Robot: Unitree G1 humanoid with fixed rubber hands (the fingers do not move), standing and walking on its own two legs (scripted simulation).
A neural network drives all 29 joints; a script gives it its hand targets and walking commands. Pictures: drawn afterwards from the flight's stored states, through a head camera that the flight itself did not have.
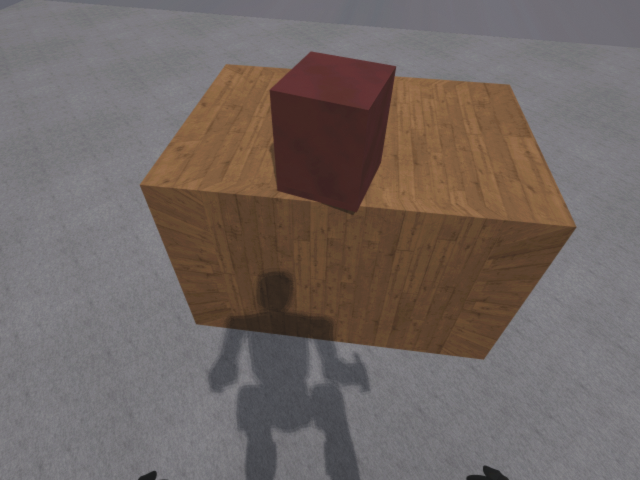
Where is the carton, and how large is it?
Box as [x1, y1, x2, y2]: [270, 51, 395, 211]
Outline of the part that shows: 311,51 270,89 277,189 283,192 356,211 380,163 395,66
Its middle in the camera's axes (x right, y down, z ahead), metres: +0.03 -0.26 +0.88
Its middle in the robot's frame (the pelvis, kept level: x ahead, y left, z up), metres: +0.85 -0.04 +0.00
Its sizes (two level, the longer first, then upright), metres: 0.210 0.200 0.250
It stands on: a pedestal, 0.64 m high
